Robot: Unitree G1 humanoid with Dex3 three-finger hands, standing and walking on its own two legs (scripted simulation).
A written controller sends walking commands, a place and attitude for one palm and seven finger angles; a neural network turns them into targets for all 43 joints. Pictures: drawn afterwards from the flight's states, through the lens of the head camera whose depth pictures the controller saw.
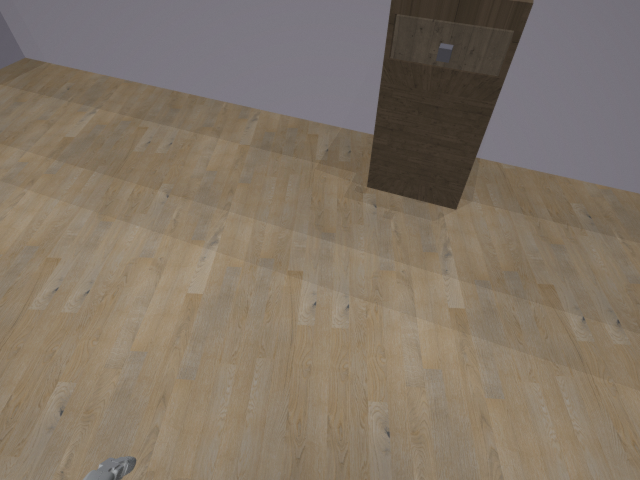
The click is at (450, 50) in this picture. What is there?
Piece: drawer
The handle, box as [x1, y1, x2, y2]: [436, 43, 453, 62]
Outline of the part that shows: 441,43 438,49 436,60 448,62 453,45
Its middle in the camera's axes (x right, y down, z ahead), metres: +0.43 -0.64 +1.32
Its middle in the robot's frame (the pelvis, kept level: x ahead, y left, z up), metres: +1.44 -0.35 -0.06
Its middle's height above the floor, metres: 0.71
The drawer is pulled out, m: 0.00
